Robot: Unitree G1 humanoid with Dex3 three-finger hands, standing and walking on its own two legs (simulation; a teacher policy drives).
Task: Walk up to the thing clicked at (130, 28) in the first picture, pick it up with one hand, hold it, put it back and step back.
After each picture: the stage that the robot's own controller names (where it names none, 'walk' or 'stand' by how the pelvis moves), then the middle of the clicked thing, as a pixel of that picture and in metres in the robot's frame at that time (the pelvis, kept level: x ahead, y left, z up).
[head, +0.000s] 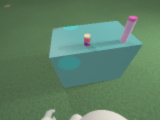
stand; (127, 30) +0.85 -0.30 +0.08
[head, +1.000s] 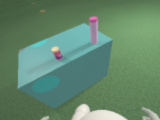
walk; (93, 31) +0.78 +0.05 +0.10
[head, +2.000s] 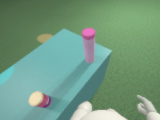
walk; (89, 48) +0.46 +0.11 +0.11
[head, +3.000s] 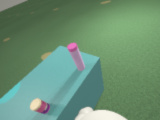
walk; (77, 58) +0.47 +0.16 +0.07
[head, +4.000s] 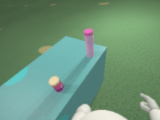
walk; (89, 44) +0.61 +0.11 +0.09
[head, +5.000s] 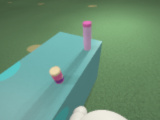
stand; (87, 37) +0.66 +0.13 +0.13
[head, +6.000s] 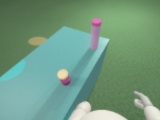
stand; (95, 35) +0.64 +0.11 +0.09
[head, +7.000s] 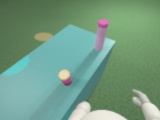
stand; (100, 37) +0.63 +0.07 +0.08
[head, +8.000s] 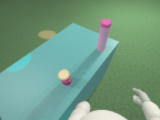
stand; (103, 37) +0.62 +0.05 +0.08
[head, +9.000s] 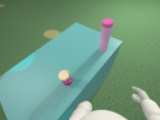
stand; (105, 37) +0.61 +0.03 +0.08
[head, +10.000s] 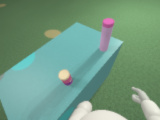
stand; (105, 37) +0.61 +0.02 +0.08
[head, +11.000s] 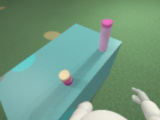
stand; (104, 37) +0.61 +0.02 +0.08
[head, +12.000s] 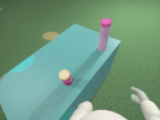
stand; (103, 37) +0.62 +0.03 +0.08
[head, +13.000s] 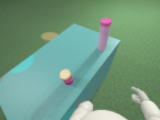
stand; (103, 36) +0.63 +0.03 +0.08
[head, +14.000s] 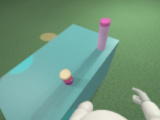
stand; (102, 36) +0.63 +0.04 +0.08
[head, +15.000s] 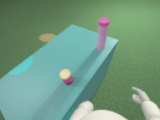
stand; (102, 36) +0.63 +0.05 +0.09
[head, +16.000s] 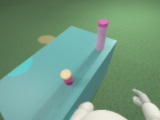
stand; (101, 36) +0.64 +0.05 +0.09
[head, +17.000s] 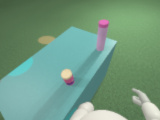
stand; (101, 37) +0.64 +0.05 +0.09
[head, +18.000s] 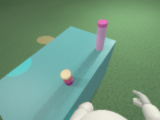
stand; (100, 37) +0.64 +0.05 +0.09
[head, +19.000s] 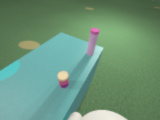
stand; (92, 43) +0.65 +0.06 +0.08
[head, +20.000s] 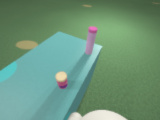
stand; (90, 41) +0.65 +0.05 +0.08
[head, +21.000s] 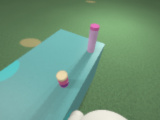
stand; (92, 39) +0.65 +0.05 +0.09
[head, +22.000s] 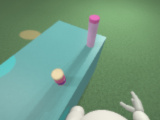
rise first; (92, 33) +0.64 +0.08 +0.09
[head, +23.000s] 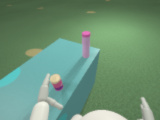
rise first; (86, 45) +0.64 +0.12 +0.08
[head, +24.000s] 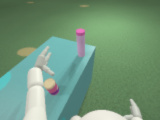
go down; (80, 44) +0.62 +0.10 +0.08
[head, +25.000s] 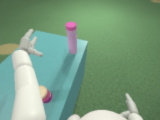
go down; (72, 40) +0.60 +0.12 +0.09
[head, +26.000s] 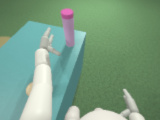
close in; (69, 30) +0.61 +0.12 +0.12
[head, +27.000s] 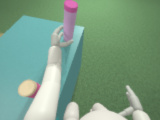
close; (69, 24) +0.62 +0.10 +0.15
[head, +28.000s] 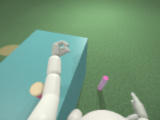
lift; (102, 83) +0.52 -0.22 -0.59
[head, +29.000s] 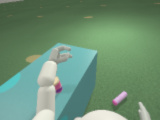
lift; (119, 98) +0.57 -0.38 -0.73
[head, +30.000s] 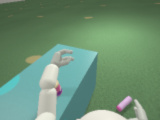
hold; (124, 103) +0.51 -0.42 -0.74
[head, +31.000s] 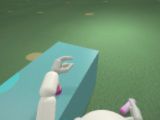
hold; (128, 106) +0.45 -0.46 -0.74
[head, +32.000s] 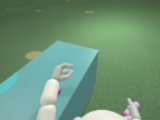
hold; (131, 109) +0.40 -0.50 -0.74
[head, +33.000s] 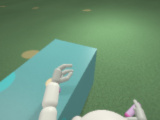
stand; (132, 110) +0.37 -0.53 -0.74
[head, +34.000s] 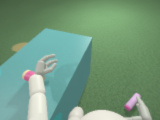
go down; (132, 101) +0.35 -0.55 -0.69
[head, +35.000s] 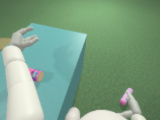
go down; (126, 96) +0.31 -0.62 -0.70
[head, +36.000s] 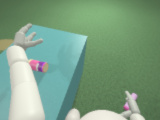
approach; (130, 101) +0.26 -0.65 -0.71
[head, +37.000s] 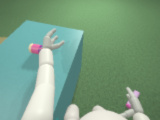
close; (132, 99) +0.24 -0.67 -0.69
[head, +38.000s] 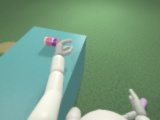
lift; (140, 107) +0.21 -0.70 -0.70
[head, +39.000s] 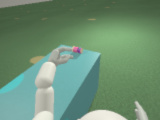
lift; out of the picture +0.13 -0.74 -0.73
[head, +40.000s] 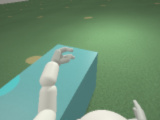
hold; out of the picture +0.10 -0.77 -0.74
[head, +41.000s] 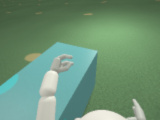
hold; out of the picture +0.04 -0.81 -0.74
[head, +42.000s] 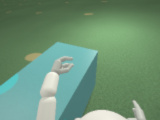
stand; out of the picture -0.02 -0.85 -0.74
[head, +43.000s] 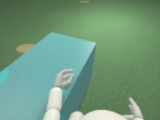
go down; out of the picture -0.05 -0.90 -0.72
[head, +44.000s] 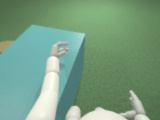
stand; out of the picture -0.05 -0.95 -0.70
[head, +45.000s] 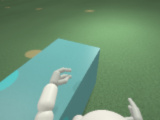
hold; out of the picture -0.16 -0.99 -0.72
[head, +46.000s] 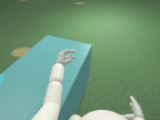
hold; out of the picture -0.19 -1.02 -0.73
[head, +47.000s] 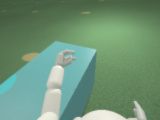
close; out of the picture -0.23 -1.06 -0.74
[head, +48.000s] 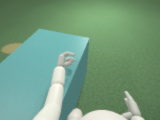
hold; out of the picture -0.24 -1.11 -0.70
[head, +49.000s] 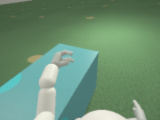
hold; out of the picture -0.33 -1.12 -0.73
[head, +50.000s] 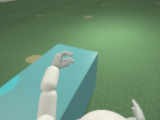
hold; out of the picture -0.37 -1.16 -0.74
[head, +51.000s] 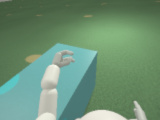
hold; out of the picture -0.40 -1.19 -0.74
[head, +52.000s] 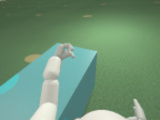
crouch; out of the picture -0.44 -1.22 -0.74
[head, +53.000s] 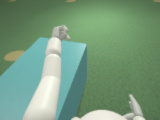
lower; out of the picture -0.44 -1.28 -0.74
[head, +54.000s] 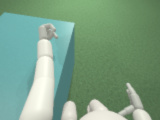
lower; out of the picture -0.42 -1.33 -0.67
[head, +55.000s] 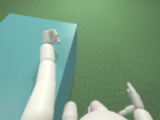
lower; out of the picture -0.46 -1.36 -0.67
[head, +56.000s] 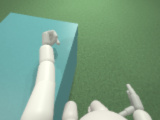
lower; out of the picture -0.50 -1.38 -0.67
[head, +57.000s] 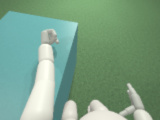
lower; out of the picture -0.53 -1.41 -0.67
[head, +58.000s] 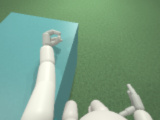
loosen; out of the picture -0.55 -1.44 -0.67
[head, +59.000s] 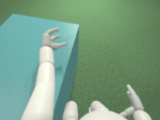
withdraw; out of the picture -0.58 -1.47 -0.67
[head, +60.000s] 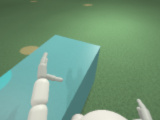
sink last; out of the picture -0.69 -1.47 -0.71
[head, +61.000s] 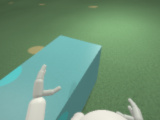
stand; out of the picture -0.71 -1.45 -0.73
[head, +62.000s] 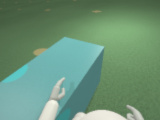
stand; out of the picture -0.78 -1.44 -0.72
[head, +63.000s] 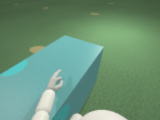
stand; out of the picture -0.82 -1.44 -0.72
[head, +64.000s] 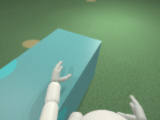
rise; out of the picture -0.85 -1.47 -0.72
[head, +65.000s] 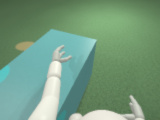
crouch; out of the picture -0.85 -1.51 -0.72
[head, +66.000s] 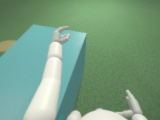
crouch; out of the picture -0.81 -1.57 -0.71
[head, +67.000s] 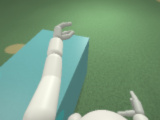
crouch; out of the picture -0.84 -1.56 -0.72
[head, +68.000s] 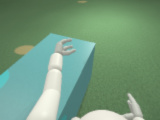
crouch; out of the picture -0.91 -1.56 -0.73
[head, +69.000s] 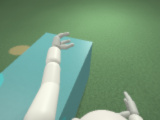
crouch; out of the picture -0.90 -1.59 -0.73
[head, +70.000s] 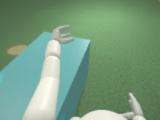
crouch; out of the picture -0.90 -1.59 -0.73
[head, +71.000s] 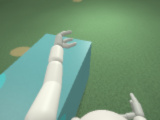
crouch; out of the picture -0.91 -1.61 -0.73
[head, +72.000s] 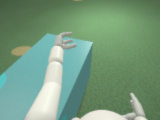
crouch; out of the picture -0.94 -1.62 -0.73
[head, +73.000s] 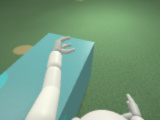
crouch; out of the picture -0.97 -1.62 -0.73
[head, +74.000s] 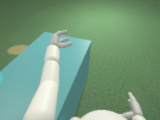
crouch; out of the picture -0.95 -1.63 -0.73
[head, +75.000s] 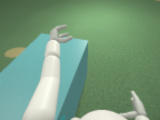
crouch; out of the picture -0.93 -1.65 -0.73
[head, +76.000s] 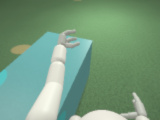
crouch; out of the picture -0.96 -1.64 -0.73
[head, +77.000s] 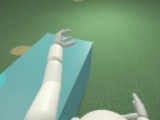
crouch; out of the picture -0.99 -1.65 -0.73
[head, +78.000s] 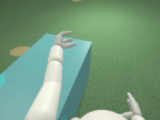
crouch; out of the picture -0.98 -1.66 -0.73
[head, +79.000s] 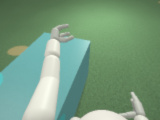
crouch; out of the picture -0.98 -1.66 -0.73
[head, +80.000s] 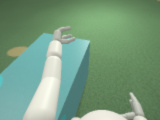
crouch; out of the picture -0.97 -1.67 -0.73
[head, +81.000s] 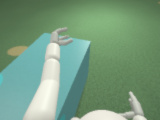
crouch; out of the picture -0.98 -1.67 -0.73
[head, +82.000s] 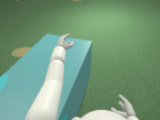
stand; out of the picture -0.98 -1.68 -0.73
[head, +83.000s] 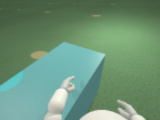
stand; out of the picture -1.14 -1.61 -0.73
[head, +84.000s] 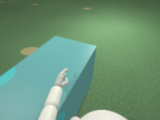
stand; out of the picture -1.06 -1.60 -0.74
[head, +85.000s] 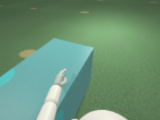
stand; out of the picture -1.03 -1.60 -0.74
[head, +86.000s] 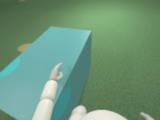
walk; out of the picture -0.80 -1.69 -0.72
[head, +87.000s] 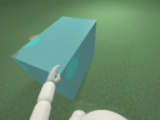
walk; out of the picture -0.54 -1.70 -0.72
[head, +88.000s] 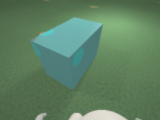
stand; out of the picture -0.37 -1.67 -0.73
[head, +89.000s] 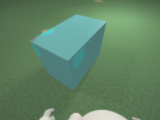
stand; out of the picture -0.53 -1.63 -0.75
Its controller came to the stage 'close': yes
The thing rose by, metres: 0.00
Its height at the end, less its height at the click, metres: -0.82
